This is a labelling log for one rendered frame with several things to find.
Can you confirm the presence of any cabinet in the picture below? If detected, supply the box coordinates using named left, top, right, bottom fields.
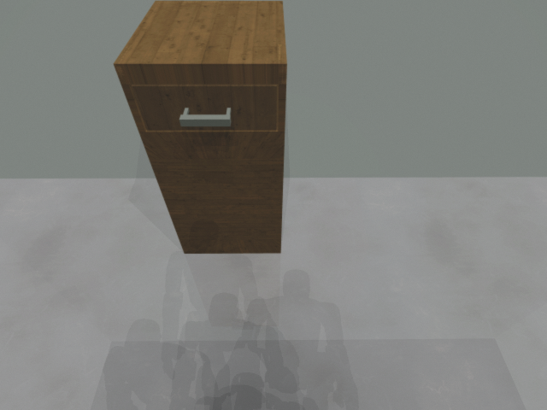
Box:
left=114, top=1, right=287, bottom=254

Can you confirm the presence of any drawer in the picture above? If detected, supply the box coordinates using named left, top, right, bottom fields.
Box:
left=132, top=85, right=277, bottom=131

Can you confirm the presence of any handle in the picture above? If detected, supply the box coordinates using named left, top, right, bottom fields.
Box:
left=179, top=108, right=231, bottom=126

